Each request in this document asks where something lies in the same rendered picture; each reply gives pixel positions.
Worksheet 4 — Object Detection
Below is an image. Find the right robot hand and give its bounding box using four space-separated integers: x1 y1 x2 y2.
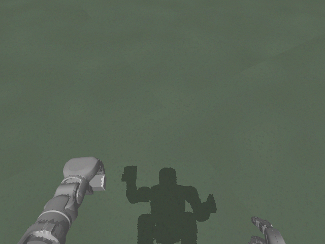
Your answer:
248 217 286 244

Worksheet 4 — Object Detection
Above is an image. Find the left robot arm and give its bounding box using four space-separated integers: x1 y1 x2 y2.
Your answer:
17 175 88 244

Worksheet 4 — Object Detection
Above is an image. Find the small box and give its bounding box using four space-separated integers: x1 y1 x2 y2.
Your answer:
89 174 107 191

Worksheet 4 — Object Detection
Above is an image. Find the left robot hand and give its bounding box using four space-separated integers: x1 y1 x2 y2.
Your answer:
63 157 105 195

